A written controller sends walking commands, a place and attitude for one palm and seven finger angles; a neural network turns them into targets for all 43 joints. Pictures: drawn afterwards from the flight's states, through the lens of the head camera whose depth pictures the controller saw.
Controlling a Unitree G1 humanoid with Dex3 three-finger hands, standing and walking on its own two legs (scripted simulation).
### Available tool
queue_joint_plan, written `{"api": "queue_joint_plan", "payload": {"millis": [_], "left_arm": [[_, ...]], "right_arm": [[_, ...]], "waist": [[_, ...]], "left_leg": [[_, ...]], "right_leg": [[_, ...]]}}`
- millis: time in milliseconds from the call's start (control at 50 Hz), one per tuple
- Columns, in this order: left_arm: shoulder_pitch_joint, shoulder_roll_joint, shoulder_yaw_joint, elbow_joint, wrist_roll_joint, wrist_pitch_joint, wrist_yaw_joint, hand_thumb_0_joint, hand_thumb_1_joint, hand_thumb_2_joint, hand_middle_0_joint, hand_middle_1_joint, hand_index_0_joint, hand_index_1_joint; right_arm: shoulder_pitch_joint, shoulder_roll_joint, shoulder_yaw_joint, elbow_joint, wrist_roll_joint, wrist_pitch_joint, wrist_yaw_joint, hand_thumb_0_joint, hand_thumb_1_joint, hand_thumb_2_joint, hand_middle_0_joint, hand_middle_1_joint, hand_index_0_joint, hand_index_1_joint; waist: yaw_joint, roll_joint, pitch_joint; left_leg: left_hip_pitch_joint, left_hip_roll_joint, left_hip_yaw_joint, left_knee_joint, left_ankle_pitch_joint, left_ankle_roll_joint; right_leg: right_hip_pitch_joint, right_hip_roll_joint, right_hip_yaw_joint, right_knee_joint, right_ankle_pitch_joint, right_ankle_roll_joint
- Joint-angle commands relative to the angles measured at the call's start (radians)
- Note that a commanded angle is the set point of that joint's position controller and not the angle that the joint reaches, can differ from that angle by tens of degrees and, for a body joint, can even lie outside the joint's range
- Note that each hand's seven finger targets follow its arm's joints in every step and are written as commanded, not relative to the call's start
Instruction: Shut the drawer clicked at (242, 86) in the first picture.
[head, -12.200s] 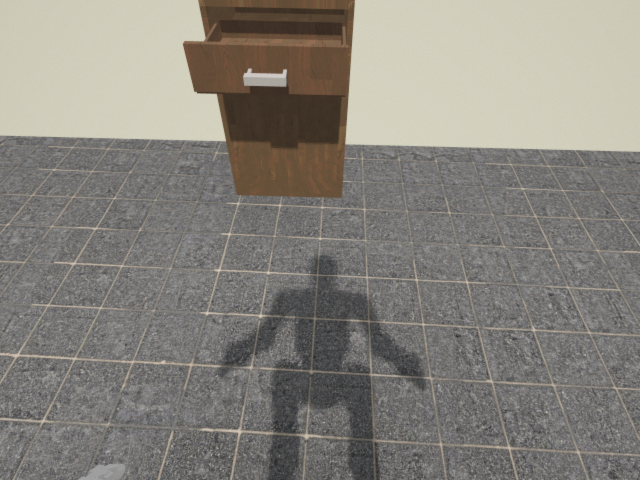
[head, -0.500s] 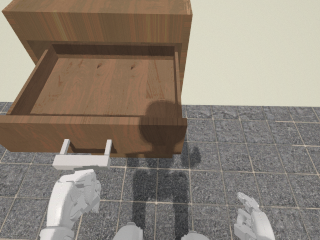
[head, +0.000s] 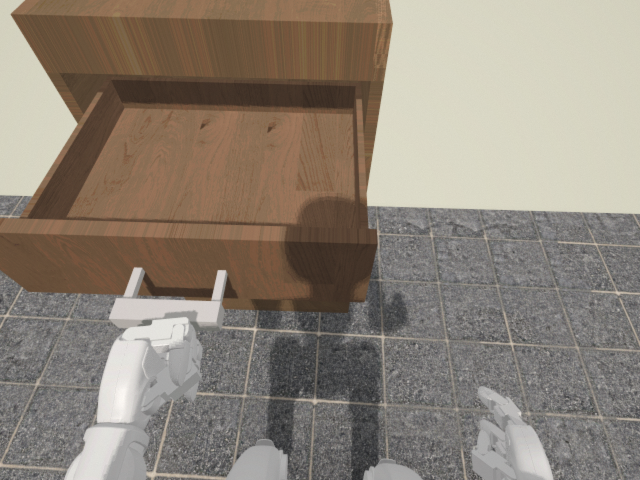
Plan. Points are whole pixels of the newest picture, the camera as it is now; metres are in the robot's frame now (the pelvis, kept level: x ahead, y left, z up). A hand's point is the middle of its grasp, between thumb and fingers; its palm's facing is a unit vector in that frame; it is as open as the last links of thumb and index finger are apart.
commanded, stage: push the drawer shut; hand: left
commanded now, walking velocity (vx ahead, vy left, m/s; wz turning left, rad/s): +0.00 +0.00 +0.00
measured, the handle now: (174, 296) +0.32 +0.19 +0.06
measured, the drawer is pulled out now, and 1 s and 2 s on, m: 0.30 0.17 0.05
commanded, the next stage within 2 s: none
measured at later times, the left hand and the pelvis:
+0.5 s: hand (203, 311) +0.30 +0.15 +0.05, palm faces -0.02 -1.00 -0.05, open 3.0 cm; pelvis -0.02 +0.01 +0.01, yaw +0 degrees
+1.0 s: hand (214, 268) +0.36 +0.15 +0.05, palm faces +0.00 -1.00 -0.05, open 2.9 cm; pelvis -0.02 +0.02 +0.01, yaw -1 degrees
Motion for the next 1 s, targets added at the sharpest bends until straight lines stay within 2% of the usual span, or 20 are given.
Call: {"api": "queue_joint_plan", "payload": {"millis": [0,80,180,260,280,340,380,460,480,520,580,660,680,760,780,820,880,900,960,980], "left_arm": [[-0.276,0.082,0.052,-0.175,-0.01,-0.069,0.011,0.0,0.9,0.9,-1.4,-1.6,-1.4,-1.6],[-0.405,0.09,0.046,-0.139,-0.013,-0.062,0.007,0.0,0.9,0.9,-1.4,-1.6,-1.4,-1.6],[-0.493,0.128,0.092,-0.05,-0.024,-0.037,0.008,0.0,0.9,0.9,-1.4,-1.6,-1.4,-1.6],[-0.576,0.104,0.074,-0.012,-0.028,-0.031,0.009,0.0,0.9,0.9,-1.4,-1.6,-1.4,-1.6],[-0.592,0.128,0.096,0.018,-0.022,-0.027,0.018,0.0,0.9,0.9,-1.4,-1.6,-1.4,-1.6],[-0.654,0.099,0.072,0.059,-0.019,-0.028,0.024,0.0,0.9,0.9,-1.4,-1.6,-1.4,-1.6],[-0.674,0.121,0.093,0.08,-0.01,-0.033,0.032,0.0,0.9,0.9,-1.4,-1.6,-1.4,-1.6],[-0.734,0.086,0.063,0.113,-0.002,-0.042,0.039,0.0,0.9,0.9,-1.4,-1.6,-1.4,-1.6],[-0.721,0.114,0.092,0.139,-0.001,-0.041,0.046,0.0,0.9,0.9,-1.4,-1.6,-1.4,-1.6],[-0.775,0.087,0.061,0.15,0.005,-0.048,0.047,0.0,0.9,0.9,-1.4,-1.6,-1.4,-1.6],[-0.816,0.143,0.117,0.214,0.013,-0.051,0.057,0.0,0.9,0.9,-1.4,-1.6,-1.4,-1.6],[-0.889,0.103,0.085,0.222,0.014,-0.062,0.062,0.0,0.9,0.9,-1.4,-1.6,-1.4,-1.6],[-0.891,0.123,0.105,0.243,0.016,-0.061,0.064,0.0,0.9,0.9,-1.4,-1.6,-1.4,-1.6],[-0.948,0.104,0.088,0.262,0.019,-0.068,0.066,0.0,0.9,0.9,-1.4,-1.6,-1.4,-1.6],[-0.939,0.131,0.114,0.287,0.022,-0.068,0.07,0.0,0.9,0.9,-1.4,-1.6,-1.4,-1.6],[-0.982,0.108,0.094,0.302,0.021,-0.071,0.069,0.0,0.9,0.9,-1.4,-1.6,-1.4,-1.6],[-1.046,0.138,0.111,0.337,0.031,-0.08,0.072,0.0,0.9,0.9,-1.4,-1.6,-1.4,-1.6],[-1.053,0.132,0.116,0.355,0.03,-0.081,0.073,0.0,0.9,0.9,-1.4,-1.6,-1.4,-1.6],[-1.074,0.125,0.113,0.369,0.03,-0.088,0.072,0.0,0.9,0.9,-1.4,-1.6,-1.4,-1.6],[-1.089,0.149,0.134,0.389,0.031,-0.09,0.075,0.0,0.9,0.9,-1.4,-1.6,-1.4,-1.6]], "right_arm": [[-0.044,-0.126,-0.048,-0.125,-0.002,-0.06,-0.009,0.0,-0.9,-0.9,0.2,0.3,0.2,0.3],[-0.054,-0.132,-0.045,-0.106,0.003,-0.065,-0.016,0.0,-0.9,-0.9,0.2,0.3,0.2,0.3],[-0.057,-0.138,-0.04,-0.083,0.006,-0.062,-0.022,0.0,-0.9,-0.9,0.2,0.3,0.2,0.3],[-0.065,-0.136,-0.037,-0.074,0.008,-0.063,-0.019,0.0,-0.9,-0.9,0.2,0.3,0.2,0.3],[-0.059,-0.139,-0.037,-0.068,0.007,-0.06,-0.02,0.0,-0.9,-0.9,0.2,0.3,0.2,0.3],[-0.058,-0.137,-0.038,-0.064,0.006,-0.061,-0.016,0.0,-0.9,-0.9,0.2,0.3,0.2,0.3],[-0.051,-0.143,-0.04,-0.061,0.004,-0.058,-0.014,0.0,-0.9,-0.9,0.2,0.3,0.2,0.3],[-0.045,-0.14,-0.043,-0.055,0.004,-0.054,-0.006,0.0,-0.9,-0.9,0.2,0.3,0.2,0.3],[-0.038,-0.147,-0.045,-0.051,0.002,-0.05,-0.006,0.0,-0.9,-0.9,0.2,0.3,0.2,0.3],[-0.039,-0.143,-0.043,-0.05,0.002,-0.044,-0.003,0.0,-0.9,-0.9,0.2,0.3,0.2,0.3],[-0.028,-0.152,-0.045,-0.034,0.003,-0.033,-0.005,0.0,-0.9,-0.9,0.2,0.3,0.2,0.3],[-0.018,-0.148,-0.047,-0.028,0.001,-0.026,-0.001,0.0,-0.9,-0.9,0.2,0.3,0.2,0.3],[-0.006,-0.152,-0.049,-0.022,0.0,-0.023,-0.002,0.0,-0.9,-0.9,0.2,0.3,0.2,0.3],[0.002,-0.151,-0.052,-0.012,0.0,-0.015,0.001,0.0,-0.9,-0.9,0.2,0.3,0.2,0.3],[0.009,-0.155,-0.052,-0.008,0.0,-0.011,0.001,0.0,-0.9,-0.9,0.2,0.3,0.2,0.3],[0.01,-0.153,-0.051,-0.005,-0.001,-0.005,0.003,0.0,-0.9,-0.9,0.2,0.3,0.2,0.3],[0.023,-0.158,-0.051,0.006,-0.002,0.002,0.001,0.0,-0.9,-0.9,0.2,0.3,0.2,0.3],[0.026,-0.154,-0.051,0.01,-0.003,0.004,0.004,0.0,-0.9,-0.9,0.2,0.3,0.2,0.3],[0.035,-0.153,-0.054,0.01,-0.003,0.01,0.008,0.0,-0.9,-0.9,0.2,0.3,0.2,0.3],[0.043,-0.157,-0.054,0.015,-0.005,0.012,0.008,0.0,-0.9,-0.9,0.2,0.3,0.2,0.3]], "waist": [[-0.051,-0.004,-0.191],[-0.062,0.003,-0.191],[-0.055,-0.021,-0.21],[-0.053,0.011,-0.218],[-0.051,0.004,-0.211],[-0.053,-0.003,-0.215],[-0.045,-0.005,-0.229],[-0.049,0.014,-0.24],[-0.048,-0.021,-0.237],[-0.057,0.0,-0.236],[-0.057,-0.026,-0.221],[-0.062,0.013,-0.269],[-0.061,-0.019,-0.274],[-0.066,0.01,-0.293],[-0.064,-0.009,-0.286],[-0.074,-0.004,-0.281],[-0.082,0.005,-0.286],[-0.074,0.025,-0.291],[-0.075,0.019,-0.323],[-0.08,0.004,-0.321]], "left_leg": [[0.182,-0.025,-0.021,-0.128,0.192,0.033],[0.183,-0.024,-0.026,-0.137,0.145,0.034],[0.181,-0.024,-0.026,-0.153,0.134,0.034],[0.215,-0.025,-0.027,-0.175,0.135,0.031],[0.213,-0.023,-0.03,-0.18,0.135,0.031],[0.221,-0.025,-0.03,-0.19,0.119,0.028],[0.229,-0.025,-0.032,-0.196,0.135,0.029],[0.264,-0.024,-0.033,-0.205,0.152,0.026],[0.248,-0.021,-0.035,-0.204,0.154,0.028],[0.255,-0.022,-0.031,-0.205,0.151,0.027],[0.233,-0.021,-0.03,-0.207,0.129,0.028],[0.283,-0.021,-0.033,-0.206,0.172,0.024],[0.274,-0.019,-0.037,-0.205,0.183,0.026],[0.306,-0.018,-0.039,-0.205,0.204,0.021],[0.299,-0.015,-0.043,-0.206,0.211,0.023],[0.299,-0.016,-0.04,-0.206,0.203,0.022],[0.3,-0.014,-0.043,-0.202,0.206,0.022],[0.31,-0.017,-0.045,-0.206,0.211,0.019],[0.322,-0.017,-0.039,-0.201,0.233,0.019],[0.316,-0.015,-0.043,-0.2,0.24,0.021]], "right_leg": [[0.07,0.012,0.091,-0.199,0.238,0.025],[0.054,0.011,0.096,-0.217,0.17,0.025],[0.088,0.009,0.106,-0.239,0.15,0.026],[0.084,0.009,0.096,-0.243,0.158,0.025],[0.083,0.01,0.092,-0.243,0.155,0.024],[0.078,0.009,0.089,-0.245,0.144,0.025],[0.085,0.011,0.085,-0.239,0.16,0.023],[0.072,0.01,0.077,-0.233,0.184,0.021],[0.079,0.012,0.077,-0.235,0.184,0.023],[0.069,0.01,0.078,-0.234,0.188,0.023],[0.068,0.012,0.081,-0.237,0.166,0.024],[0.061,0.012,0.076,-0.224,0.211,0.021],[0.074,0.014,0.076,-0.224,0.222,0.022],[0.061,0.013,0.073,-0.22,0.241,0.021],[0.057,0.017,0.069,-0.216,0.244,0.02],[0.051,0.016,0.071,-0.221,0.243,0.023],[0.038,0.019,0.072,-0.214,0.244,0.022],[0.039,0.019,0.07,-0.212,0.245,0.019],[0.054,0.019,0.075,-0.215,0.269,0.02],[0.053,0.022,0.073,-0.211,0.273,0.02]]}}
